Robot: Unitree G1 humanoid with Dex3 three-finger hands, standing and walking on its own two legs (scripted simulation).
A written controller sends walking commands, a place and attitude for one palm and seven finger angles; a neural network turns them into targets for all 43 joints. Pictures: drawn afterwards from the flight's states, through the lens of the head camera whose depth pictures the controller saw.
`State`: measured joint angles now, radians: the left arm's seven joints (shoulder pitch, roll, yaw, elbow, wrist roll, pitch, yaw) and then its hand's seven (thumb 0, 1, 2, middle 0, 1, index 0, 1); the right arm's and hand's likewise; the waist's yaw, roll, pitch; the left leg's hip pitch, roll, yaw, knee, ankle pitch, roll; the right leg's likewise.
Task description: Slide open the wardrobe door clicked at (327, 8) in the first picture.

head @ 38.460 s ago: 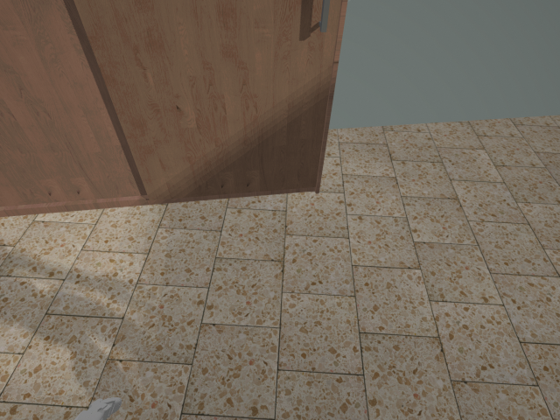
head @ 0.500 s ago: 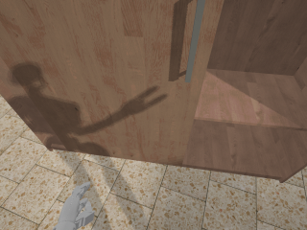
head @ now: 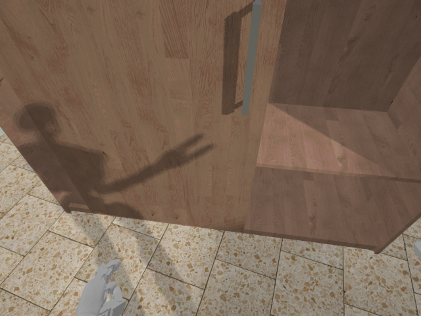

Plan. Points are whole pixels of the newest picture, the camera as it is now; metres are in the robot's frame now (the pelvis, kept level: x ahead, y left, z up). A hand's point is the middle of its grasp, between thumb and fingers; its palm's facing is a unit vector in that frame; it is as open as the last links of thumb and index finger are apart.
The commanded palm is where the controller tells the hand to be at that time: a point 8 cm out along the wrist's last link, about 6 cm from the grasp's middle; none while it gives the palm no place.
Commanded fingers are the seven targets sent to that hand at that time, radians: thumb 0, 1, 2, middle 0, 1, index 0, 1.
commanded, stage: stop stepping back and stand still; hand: right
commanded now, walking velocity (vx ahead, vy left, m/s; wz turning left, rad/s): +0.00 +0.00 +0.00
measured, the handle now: (250, 63) +0.65 -0.07 +0.18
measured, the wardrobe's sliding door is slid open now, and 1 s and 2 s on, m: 0.66 0.66 0.66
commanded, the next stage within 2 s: let the arm hang, fingers relaxed in 0.30 s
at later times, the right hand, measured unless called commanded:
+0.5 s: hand (389, 285) +0.19 -0.29 +0.02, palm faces +0.23 +0.86 -0.45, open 7.4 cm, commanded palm none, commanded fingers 0.00 -0.90 -0.90 0.20 0.30 0.20 0.30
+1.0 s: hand out of the picture -0.07 -0.20 -0.17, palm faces +0.03 +0.98 -0.22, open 7.3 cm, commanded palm none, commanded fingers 0.00 -0.90 -0.90 0.20 0.30 0.20 0.30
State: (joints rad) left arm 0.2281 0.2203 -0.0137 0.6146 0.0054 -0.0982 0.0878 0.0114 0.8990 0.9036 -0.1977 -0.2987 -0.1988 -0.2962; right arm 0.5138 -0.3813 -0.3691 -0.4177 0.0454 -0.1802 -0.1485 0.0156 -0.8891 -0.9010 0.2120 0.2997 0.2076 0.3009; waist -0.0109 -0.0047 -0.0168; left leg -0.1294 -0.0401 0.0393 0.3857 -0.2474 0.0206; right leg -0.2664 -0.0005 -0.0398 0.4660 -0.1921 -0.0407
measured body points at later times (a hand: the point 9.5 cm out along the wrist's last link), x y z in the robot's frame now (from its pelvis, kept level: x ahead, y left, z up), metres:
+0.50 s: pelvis -0.02 -0.02 -0.01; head -0.02 -0.01 +0.44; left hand +0.15 +0.22 -0.11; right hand +0.17 -0.33 +0.05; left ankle -0.02 +0.11 -0.74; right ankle +0.04 -0.09 -0.74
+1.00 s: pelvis -0.03 -0.01 +0.00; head +0.00 -0.01 +0.45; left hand -0.01 +0.23 -0.16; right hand -0.07 -0.25 -0.16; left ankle -0.02 +0.11 -0.74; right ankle +0.04 -0.09 -0.74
